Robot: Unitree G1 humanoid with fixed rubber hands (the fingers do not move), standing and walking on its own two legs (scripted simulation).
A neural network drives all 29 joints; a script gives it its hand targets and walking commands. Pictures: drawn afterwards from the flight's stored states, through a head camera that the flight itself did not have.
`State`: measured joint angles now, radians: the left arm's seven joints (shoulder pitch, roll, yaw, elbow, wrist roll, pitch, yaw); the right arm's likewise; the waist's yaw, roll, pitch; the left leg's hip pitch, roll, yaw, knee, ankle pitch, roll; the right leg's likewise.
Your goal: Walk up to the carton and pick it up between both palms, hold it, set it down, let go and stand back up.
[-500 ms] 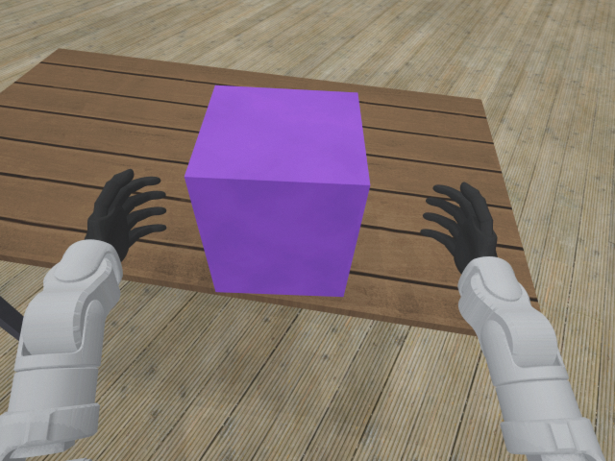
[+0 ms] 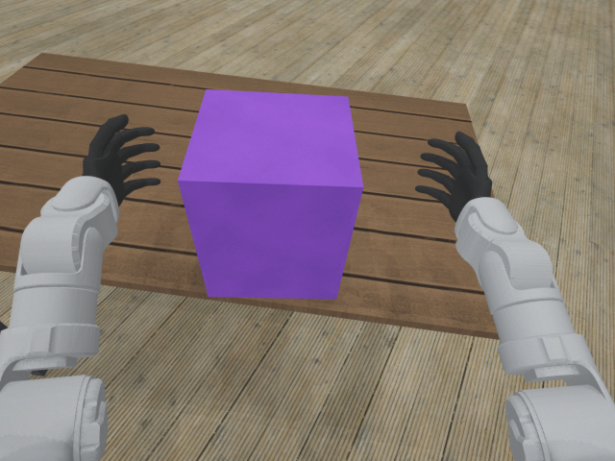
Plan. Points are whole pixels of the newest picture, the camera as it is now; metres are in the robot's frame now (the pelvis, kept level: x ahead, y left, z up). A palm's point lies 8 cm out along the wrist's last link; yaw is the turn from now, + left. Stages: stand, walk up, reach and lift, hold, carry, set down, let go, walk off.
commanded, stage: reach and lift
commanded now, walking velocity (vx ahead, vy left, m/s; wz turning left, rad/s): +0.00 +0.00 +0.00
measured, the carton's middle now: (275, 200) +0.48 +0.03 +0.06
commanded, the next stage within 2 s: none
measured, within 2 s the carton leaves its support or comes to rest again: neither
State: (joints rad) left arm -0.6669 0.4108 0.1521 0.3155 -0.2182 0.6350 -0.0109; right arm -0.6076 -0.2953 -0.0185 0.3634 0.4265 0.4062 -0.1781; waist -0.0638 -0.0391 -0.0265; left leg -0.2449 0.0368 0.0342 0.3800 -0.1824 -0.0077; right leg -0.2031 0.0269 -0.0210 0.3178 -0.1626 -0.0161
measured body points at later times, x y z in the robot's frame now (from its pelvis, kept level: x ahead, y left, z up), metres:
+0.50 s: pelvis -0.01 +0.00 +0.00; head +0.01 +0.02 +0.45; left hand +0.45 +0.21 +0.17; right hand +0.42 -0.20 +0.16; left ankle +0.01 +0.12 -0.75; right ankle +0.00 -0.11 -0.75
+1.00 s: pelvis -0.01 +0.00 -0.01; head +0.03 +0.02 +0.44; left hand +0.45 +0.19 +0.09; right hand +0.42 -0.18 +0.09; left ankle +0.01 +0.12 -0.75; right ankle +0.00 -0.11 -0.75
